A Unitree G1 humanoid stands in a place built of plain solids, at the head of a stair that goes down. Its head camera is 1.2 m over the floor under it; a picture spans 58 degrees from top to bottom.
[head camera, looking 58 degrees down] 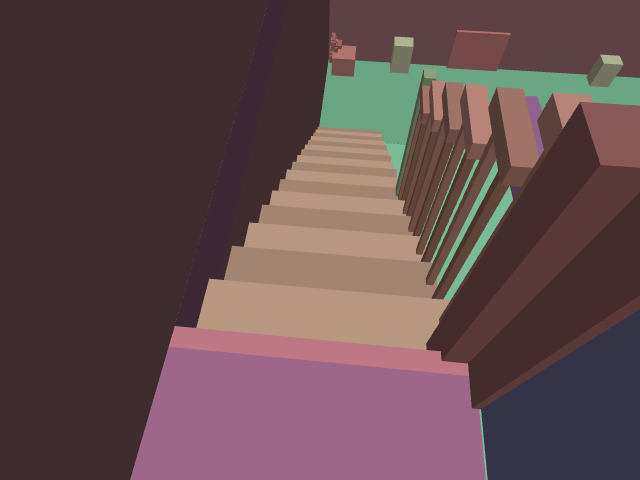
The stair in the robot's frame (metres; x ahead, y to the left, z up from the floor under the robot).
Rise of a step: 0.19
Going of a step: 0.25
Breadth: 0.86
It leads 6 degrees to the right of straight ahead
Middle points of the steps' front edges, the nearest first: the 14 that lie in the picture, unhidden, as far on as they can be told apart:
0.41 -0.01 0.00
0.66 -0.03 -0.19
0.91 -0.05 -0.37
1.16 -0.08 -0.56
1.41 -0.10 -0.75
1.66 -0.13 -0.93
1.91 -0.15 -1.12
2.16 -0.18 -1.31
2.41 -0.20 -1.50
2.66 -0.23 -1.68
2.91 -0.25 -1.87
3.16 -0.27 -2.06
3.41 -0.30 -2.24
3.66 -0.32 -2.43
